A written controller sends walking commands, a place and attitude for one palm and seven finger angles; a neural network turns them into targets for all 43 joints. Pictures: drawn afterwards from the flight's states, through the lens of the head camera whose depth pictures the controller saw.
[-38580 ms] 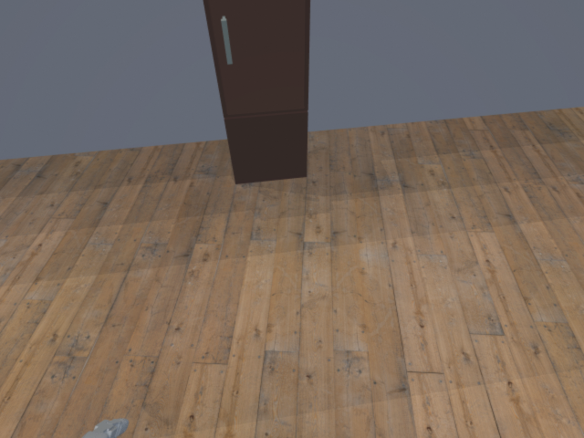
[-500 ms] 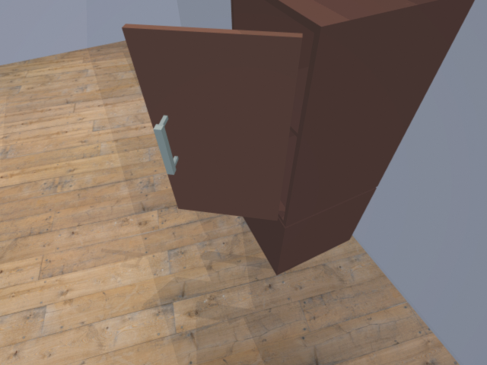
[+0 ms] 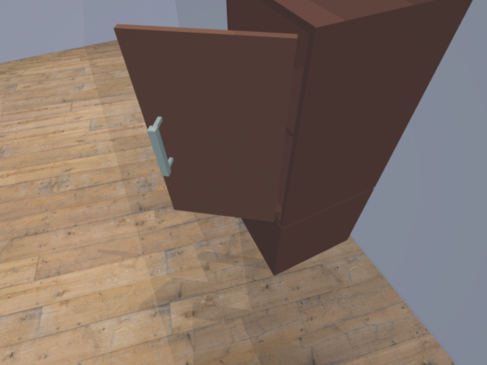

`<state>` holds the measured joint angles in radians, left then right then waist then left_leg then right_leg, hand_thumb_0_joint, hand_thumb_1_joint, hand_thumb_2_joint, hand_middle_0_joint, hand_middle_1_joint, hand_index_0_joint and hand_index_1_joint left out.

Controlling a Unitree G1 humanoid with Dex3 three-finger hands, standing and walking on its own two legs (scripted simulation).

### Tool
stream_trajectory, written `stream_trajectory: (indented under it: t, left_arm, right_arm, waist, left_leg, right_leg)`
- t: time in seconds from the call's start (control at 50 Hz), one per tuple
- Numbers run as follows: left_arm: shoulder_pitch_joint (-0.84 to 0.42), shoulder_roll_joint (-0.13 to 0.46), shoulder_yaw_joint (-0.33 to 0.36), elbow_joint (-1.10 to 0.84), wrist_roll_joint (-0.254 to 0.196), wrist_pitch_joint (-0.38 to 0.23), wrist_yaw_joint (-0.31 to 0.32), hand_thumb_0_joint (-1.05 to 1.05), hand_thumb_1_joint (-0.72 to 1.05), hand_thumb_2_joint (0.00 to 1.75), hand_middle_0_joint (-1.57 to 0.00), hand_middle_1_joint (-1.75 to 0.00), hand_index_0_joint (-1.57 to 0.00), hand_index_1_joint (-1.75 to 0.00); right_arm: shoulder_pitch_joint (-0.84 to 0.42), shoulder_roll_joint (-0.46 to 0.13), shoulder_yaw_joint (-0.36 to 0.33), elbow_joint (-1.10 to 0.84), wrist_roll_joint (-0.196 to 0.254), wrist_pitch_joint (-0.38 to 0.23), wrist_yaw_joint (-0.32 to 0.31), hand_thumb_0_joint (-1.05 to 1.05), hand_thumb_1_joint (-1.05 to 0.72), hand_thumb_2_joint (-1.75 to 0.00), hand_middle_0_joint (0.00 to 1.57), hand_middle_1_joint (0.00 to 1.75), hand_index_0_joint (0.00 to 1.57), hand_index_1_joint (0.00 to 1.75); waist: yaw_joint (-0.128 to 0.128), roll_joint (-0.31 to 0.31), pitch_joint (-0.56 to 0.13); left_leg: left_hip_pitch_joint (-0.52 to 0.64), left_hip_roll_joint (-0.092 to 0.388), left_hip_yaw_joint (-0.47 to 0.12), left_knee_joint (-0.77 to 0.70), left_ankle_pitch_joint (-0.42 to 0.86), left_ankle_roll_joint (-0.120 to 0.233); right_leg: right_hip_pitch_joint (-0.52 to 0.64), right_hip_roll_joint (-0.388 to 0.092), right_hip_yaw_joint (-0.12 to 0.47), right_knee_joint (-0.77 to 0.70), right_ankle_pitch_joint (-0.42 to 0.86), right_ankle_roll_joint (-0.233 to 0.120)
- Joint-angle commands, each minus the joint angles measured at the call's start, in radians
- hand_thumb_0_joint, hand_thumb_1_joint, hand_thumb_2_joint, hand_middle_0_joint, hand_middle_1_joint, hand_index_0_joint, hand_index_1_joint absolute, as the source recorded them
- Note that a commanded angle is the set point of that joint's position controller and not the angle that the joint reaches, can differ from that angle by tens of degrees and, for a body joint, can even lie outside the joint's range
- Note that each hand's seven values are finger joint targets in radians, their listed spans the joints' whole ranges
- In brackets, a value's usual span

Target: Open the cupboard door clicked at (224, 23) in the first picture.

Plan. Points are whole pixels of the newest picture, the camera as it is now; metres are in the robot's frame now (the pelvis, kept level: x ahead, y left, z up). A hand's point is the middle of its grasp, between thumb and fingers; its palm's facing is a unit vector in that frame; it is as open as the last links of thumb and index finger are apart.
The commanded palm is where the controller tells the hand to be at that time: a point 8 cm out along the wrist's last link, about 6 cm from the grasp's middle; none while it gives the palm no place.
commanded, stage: shuffle to correct the standing spot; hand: left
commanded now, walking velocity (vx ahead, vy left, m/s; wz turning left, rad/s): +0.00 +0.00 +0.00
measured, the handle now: (162, 147) +0.60 +0.24 -0.03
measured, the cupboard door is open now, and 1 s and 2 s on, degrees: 56 56 56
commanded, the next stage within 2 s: come to a stop and stand still in 0.66 s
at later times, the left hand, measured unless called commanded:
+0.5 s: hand out of the picture +0.01 +0.22 -0.19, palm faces +0.00 -0.98 -0.20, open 7.4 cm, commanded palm none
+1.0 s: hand out of the picture +0.10 +0.30 -0.20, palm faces -0.06 -0.98 -0.21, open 7.4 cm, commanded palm none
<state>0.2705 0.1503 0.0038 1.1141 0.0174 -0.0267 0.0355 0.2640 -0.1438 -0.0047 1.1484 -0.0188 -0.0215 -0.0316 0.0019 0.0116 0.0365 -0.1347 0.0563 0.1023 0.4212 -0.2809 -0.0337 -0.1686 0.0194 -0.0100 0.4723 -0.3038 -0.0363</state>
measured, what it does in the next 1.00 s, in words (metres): steps to the left: left foot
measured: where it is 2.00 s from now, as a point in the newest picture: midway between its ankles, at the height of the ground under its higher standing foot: outside the picture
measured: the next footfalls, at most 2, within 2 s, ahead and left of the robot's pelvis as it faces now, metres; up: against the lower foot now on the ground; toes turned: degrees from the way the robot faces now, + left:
left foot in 0.92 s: +0.15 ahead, +0.25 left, +0.00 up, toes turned -3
right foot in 1.26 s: +0.10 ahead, +0.01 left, +0.00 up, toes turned -4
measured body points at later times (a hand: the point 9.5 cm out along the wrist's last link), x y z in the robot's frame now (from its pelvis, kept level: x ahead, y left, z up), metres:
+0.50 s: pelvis +0.02 +0.04 -0.01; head +0.05 +0.04 +0.44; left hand +0.01 +0.27 -0.17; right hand +0.01 -0.19 -0.16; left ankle -0.04 +0.14 -0.74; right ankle -0.03 -0.08 -0.73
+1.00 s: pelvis +0.06 +0.11 -0.02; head +0.09 +0.13 +0.43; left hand +0.10 +0.35 -0.18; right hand +0.09 -0.13 -0.16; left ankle +0.11 +0.25 -0.74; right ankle +0.01 -0.03 -0.72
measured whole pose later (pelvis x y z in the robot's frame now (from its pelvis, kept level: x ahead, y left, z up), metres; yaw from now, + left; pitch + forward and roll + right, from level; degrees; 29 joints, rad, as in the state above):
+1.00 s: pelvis +0.06 +0.11 -0.02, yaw -7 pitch +0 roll +1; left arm 0.27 0.20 0.06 1.03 0.03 0.03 0.03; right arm 0.22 -0.16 -0.04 1.00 -0.03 -0.02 -0.01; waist 0.01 -0.07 0.05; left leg -0.34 0.04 0.05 0.62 -0.29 -0.03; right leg -0.31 -0.09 0.01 0.80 -0.52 0.02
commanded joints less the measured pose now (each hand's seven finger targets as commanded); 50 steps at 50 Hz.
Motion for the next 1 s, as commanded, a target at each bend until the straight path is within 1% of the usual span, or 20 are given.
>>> stream_trajectory:
  t: [0.0,0.26,0.34,0.4,0.44,0.48,0.52,0.56,0.58,0.6,0.62,0.64,0.7,0.82,0.86,0.88,0.9,0.92,0.94,0.98]
  left_arm:
    - [0.073,0.102,0.018,-0.029,-0.005,-0.011,0.004,0.00,0.90,0.90,-0.20,-0.30,-0.20,-0.30]
    - [0.110,0.151,0.059,-0.040,0.000,0.000,0.008,0.00,0.90,0.90,-0.20,-0.30,-0.20,-0.30]
    - [0.082,0.128,0.065,-0.067,0.003,0.009,0.008,0.00,0.90,0.90,-0.20,-0.30,-0.20,-0.30]
    - [0.034,0.076,0.058,-0.102,0.010,0.021,0.003,0.00,0.90,0.90,-0.20,-0.30,-0.20,-0.30]
    - [0.001,0.057,0.053,-0.128,0.013,0.028,0.004,0.00,0.90,0.90,-0.20,-0.30,-0.20,-0.30]
    - [0.001,0.042,0.050,-0.128,0.014,0.028,0.002,0.00,0.90,0.90,-0.20,-0.30,-0.20,-0.30]
    - [0.045,0.025,0.048,-0.119,0.016,0.025,-0.002,0.00,0.90,0.90,-0.20,-0.30,-0.20,-0.30]
    - [0.132,0.031,0.052,-0.090,0.015,0.015,-0.001,0.00,0.90,0.90,-0.20,-0.30,-0.20,-0.30]
    - [0.200,0.074,0.059,-0.070,0.016,0.004,0.006,0.00,0.90,0.90,-0.20,-0.30,-0.20,-0.30]
    - [0.270,0.163,0.080,-0.055,0.019,-0.005,0.020,0.00,0.90,0.90,-0.20,-0.30,-0.20,-0.30]
    - [0.295,0.211,0.087,-0.049,0.006,-0.007,0.021,0.00,0.90,0.90,-0.20,-0.30,-0.20,-0.30]
    - [0.264,0.204,0.086,-0.051,0.004,-0.008,0.028,0.00,0.90,0.90,-0.20,-0.30,-0.20,-0.30]
    - [0.129,0.165,0.087,-0.102,0.014,0.001,0.038,0.00,0.90,0.90,-0.20,-0.30,-0.20,-0.30]
    - [-0.005,0.204,0.094,-0.160,0.022,0.013,0.009,0.00,0.90,0.90,-0.20,-0.30,-0.20,-0.30]
    - [0.004,0.180,0.089,-0.155,0.015,0.026,0.003,0.00,0.90,0.90,-0.20,-0.30,-0.20,-0.30]
    - [0.041,0.136,0.075,-0.149,0.009,0.033,0.000,0.00,0.90,0.90,-0.20,-0.30,-0.20,-0.30]
    - [0.083,0.076,0.063,-0.151,0.000,0.041,-0.003,0.00,0.90,0.90,-0.20,-0.30,-0.20,-0.30]
    - [0.087,0.073,0.061,-0.152,-0.003,0.042,0.001,0.00,0.90,0.90,-0.20,-0.30,-0.20,-0.30]
    - [0.073,0.078,0.062,-0.165,0.002,0.037,0.002,0.00,0.90,0.90,-0.20,-0.30,-0.20,-0.30]
    - [0.059,0.051,0.061,-0.129,0.008,0.042,-0.010,0.00,0.90,0.90,-0.20,-0.30,-0.20,-0.30]
  right_arm:
    - [0.077,-0.078,-0.012,-0.020,0.006,-0.010,-0.008,0.00,-0.90,-0.90,0.20,0.30,0.20,0.30]
    - [0.075,-0.075,-0.027,-0.067,0.002,0.012,0.005,0.00,-0.90,-0.90,0.20,0.30,0.20,0.30]
    - [0.140,-0.097,-0.034,-0.067,-0.001,0.001,0.005,0.00,-0.90,-0.90,0.20,0.30,0.20,0.30]
    - [0.193,-0.148,-0.048,-0.075,-0.007,0.002,-0.001,0.00,-0.90,-0.90,0.20,0.30,0.20,0.30]
    - [0.203,-0.144,-0.047,-0.090,-0.010,0.004,-0.002,0.00,-0.90,-0.90,0.20,0.30,0.20,0.30]
    - [0.173,-0.123,-0.038,-0.108,-0.014,0.004,0.000,0.00,-0.90,-0.90,0.20,0.30,0.20,0.30]
    - [0.127,-0.128,-0.036,-0.123,-0.019,0.006,0.003,0.00,-0.90,-0.90,0.20,0.30,0.20,0.30]
    - [0.096,-0.141,-0.037,-0.130,-0.010,0.007,0.004,0.00,-0.90,-0.90,0.20,0.30,0.20,0.30]
    - [0.094,-0.133,-0.038,-0.136,0.001,0.004,0.006,0.00,-0.90,-0.90,0.20,0.30,0.20,0.30]
    - [0.088,-0.103,-0.036,-0.160,0.011,0.003,0.009,0.00,-0.90,-0.90,0.20,0.30,0.20,0.30]
    - [0.044,-0.099,-0.038,-0.178,0.006,0.008,0.011,0.00,-0.90,-0.90,0.20,0.30,0.20,0.30]
    - [0.011,-0.097,-0.041,-0.183,0.003,0.019,0.008,0.00,-0.90,-0.90,0.20,0.30,0.20,0.30]
    - [-0.014,-0.078,-0.046,-0.183,-0.001,0.036,0.023,0.00,-0.90,-0.90,0.20,0.30,0.20,0.30]
    - [0.063,-0.028,-0.045,-0.163,0.012,0.029,0.038,0.00,-0.90,-0.90,0.20,0.30,0.20,0.30]
    - [0.131,-0.051,-0.045,-0.137,0.008,0.010,0.030,0.00,-0.90,-0.90,0.20,0.30,0.20,0.30]
    - [0.166,-0.105,-0.056,-0.127,0.004,-0.002,0.023,0.00,-0.90,-0.90,0.20,0.30,0.20,0.30]
    - [0.178,-0.178,-0.068,-0.138,-0.004,-0.013,0.015,0.00,-0.90,-0.90,0.20,0.30,0.20,0.30]
    - [0.156,-0.226,-0.072,-0.157,-0.008,-0.009,0.007,0.00,-0.90,-0.90,0.20,0.30,0.20,0.30]
    - [0.104,-0.231,-0.071,-0.177,-0.017,-0.006,0.008,0.00,-0.90,-0.90,0.20,0.30,0.20,0.30]
    - [0.036,-0.187,-0.058,-0.164,-0.022,-0.012,-0.009,0.00,-0.90,-0.90,0.20,0.30,0.20,0.30]
  waist:
    - [-0.001,-0.033,0.006]
    - [0.020,-0.128,0.070]
    - [-0.002,-0.057,0.040]
    - [-0.016,0.128,0.046]
    - [-0.025,0.181,0.071]
    - [-0.011,0.140,0.073]
    - [0.023,0.104,0.040]
    - [0.071,0.045,-0.013]
    - [0.100,-0.050,-0.065]
    - [0.113,-0.247,-0.110]
    - [0.117,-0.269,-0.085]
    - [0.103,-0.226,-0.044]
    - [0.062,-0.189,0.043]
    - [-0.007,-0.218,-0.007]
    - [-0.029,-0.144,-0.041]
    - [-0.033,0.013,-0.075]
    - [-0.026,0.233,-0.083]
    - [-0.030,0.257,-0.073]
    - [-0.020,0.158,-0.011]
    - [-0.002,0.227,0.012]
  left_leg:
    - [0.004,0.065,-0.068,-0.044,0.207,0.049]
    - [-0.141,0.002,-0.002,0.080,-0.045,0.019]
    - [-0.007,0.036,-0.008,0.004,0.091,0.038]
    - [0.097,0.169,-0.114,-0.070,0.285,0.131]
    - [0.106,0.240,-0.154,-0.128,0.366,0.211]
    - [0.079,0.239,-0.130,-0.114,0.447,0.245]
    - [0.040,0.207,-0.059,-0.061,0.518,0.228]
    - [-0.001,0.151,0.004,0.056,0.512,0.165]
    - [-0.067,0.103,0.030,0.163,0.449,0.118]
    - [-0.274,0.016,0.068,0.312,0.140,0.064]
    - [-0.388,-0.045,0.028,0.497,-0.292,0.027]
    - [-0.425,-0.014,-0.068,0.586,-0.324,0.024]
    - [-0.470,0.012,-0.117,0.651,-0.230,0.019]
    - [-0.147,-0.059,0.011,0.271,0.013,-0.005]
    - [-0.003,-0.061,0.020,0.075,0.140,-0.007]
    - [0.069,0.010,-0.049,0.029,0.236,0.004]
    - [0.029,0.200,-0.310,-0.057,0.360,0.088]
    - [-0.060,0.299,-0.440,-0.148,0.344,0.178]
    - [-0.173,0.320,-0.435,-0.177,0.177,0.217]
    - [-0.150,0.272,-0.386,-0.153,0.326,0.197]
  right_leg:
    - [-0.014,-0.117,0.095,-0.078,0.358,-0.018]
    - [0.000,-0.245,0.312,-0.145,0.283,-0.130]
    - [-0.080,-0.168,0.210,-0.040,0.285,-0.092]
    - [-0.232,-0.045,0.026,0.152,-0.017,-0.035]
    - [-0.340,-0.046,-0.026,0.363,-0.240,-0.013]
    - [-0.341,-0.080,-0.036,0.426,-0.255,-0.016]
    - [-0.238,-0.091,-0.068,0.314,-0.197,-0.020]
    - [-0.074,-0.096,-0.083,0.092,0.054,-0.015]
    - [0.068,-0.149,0.009,0.006,0.243,-0.037]
    - [0.244,-0.356,0.281,-0.043,0.519,-0.107]
    - [0.271,-0.502,0.412,-0.092,0.808,-0.210]
    - [0.229,-0.499,0.375,-0.067,0.859,-0.245]
    - [0.081,-0.428,0.241,-0.093,0.637,-0.203]
    - [-0.152,-0.268,0.024,-0.075,0.283,-0.080]
    - [-0.174,-0.199,-0.001,0.043,0.160,-0.036]
    - [-0.196,-0.150,-0.030,0.164,0.033,-0.006]
    - [-0.243,-0.061,-0.079,0.282,-0.223,0.048]
    - [-0.225,-0.038,-0.022,0.400,-0.334,0.041]
    - [-0.203,-0.059,0.003,0.459,-0.302,0.023]
    - [-0.251,-0.076,0.027,0.520,-0.231,0.029]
